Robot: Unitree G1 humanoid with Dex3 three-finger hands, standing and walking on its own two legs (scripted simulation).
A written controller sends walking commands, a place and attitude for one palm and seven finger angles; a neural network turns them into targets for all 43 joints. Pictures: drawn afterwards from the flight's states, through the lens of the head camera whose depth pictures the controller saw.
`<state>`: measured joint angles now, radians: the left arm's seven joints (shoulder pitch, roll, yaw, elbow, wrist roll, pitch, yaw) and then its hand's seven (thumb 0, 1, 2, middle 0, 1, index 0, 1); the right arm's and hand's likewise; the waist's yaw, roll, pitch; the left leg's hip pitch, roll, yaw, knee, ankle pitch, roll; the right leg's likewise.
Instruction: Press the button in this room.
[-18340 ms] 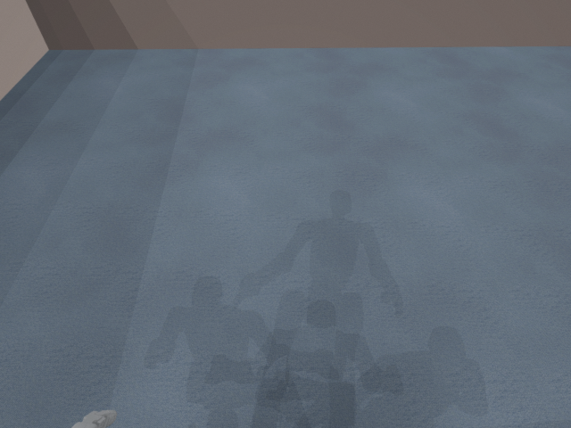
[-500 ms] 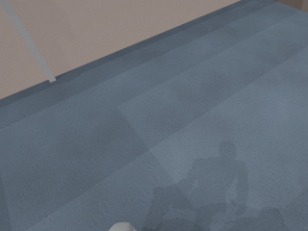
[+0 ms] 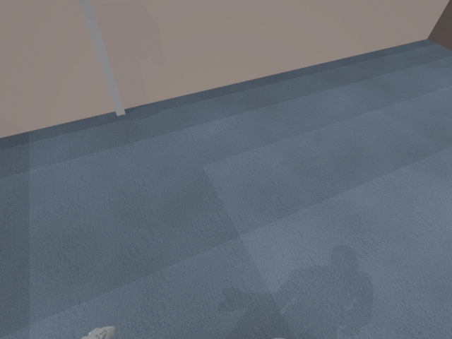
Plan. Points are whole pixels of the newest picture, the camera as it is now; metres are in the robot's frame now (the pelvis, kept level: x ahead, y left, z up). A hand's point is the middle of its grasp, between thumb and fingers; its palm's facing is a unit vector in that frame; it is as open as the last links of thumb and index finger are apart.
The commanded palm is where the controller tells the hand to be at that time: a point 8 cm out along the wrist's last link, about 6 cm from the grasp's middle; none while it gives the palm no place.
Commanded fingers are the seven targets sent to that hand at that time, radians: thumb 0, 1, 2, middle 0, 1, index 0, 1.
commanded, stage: turn or walk to find it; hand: left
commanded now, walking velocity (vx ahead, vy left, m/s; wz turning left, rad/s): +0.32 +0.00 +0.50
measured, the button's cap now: out of the picture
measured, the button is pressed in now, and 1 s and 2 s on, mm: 0 0 0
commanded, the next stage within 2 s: stand and wait in 1.28 s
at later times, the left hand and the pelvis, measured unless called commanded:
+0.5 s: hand out of the picture +0.00 +0.11 -0.16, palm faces +0.36 -0.91 -0.22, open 7.4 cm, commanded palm none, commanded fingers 0.00 0.90 0.90 -0.20 -0.30 -0.20 -0.30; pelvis +0.13 -0.03 +0.00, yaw +17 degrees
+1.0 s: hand (107, 240) +0.36 +0.30 -0.16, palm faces +0.39 -0.90 -0.18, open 7.4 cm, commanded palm none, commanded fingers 0.00 0.90 0.90 -0.20 -0.30 -0.20 -0.30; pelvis +0.32 +0.09 +0.00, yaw +21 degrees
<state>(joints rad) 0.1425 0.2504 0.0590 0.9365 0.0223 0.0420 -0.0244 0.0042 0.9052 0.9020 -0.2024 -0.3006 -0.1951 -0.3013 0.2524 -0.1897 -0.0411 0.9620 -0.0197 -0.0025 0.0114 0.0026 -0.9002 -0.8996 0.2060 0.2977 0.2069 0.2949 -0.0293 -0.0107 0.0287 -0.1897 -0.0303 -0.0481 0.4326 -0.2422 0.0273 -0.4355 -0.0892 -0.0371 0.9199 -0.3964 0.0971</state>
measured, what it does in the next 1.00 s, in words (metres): walks ahead, turning left: right foot, then left foot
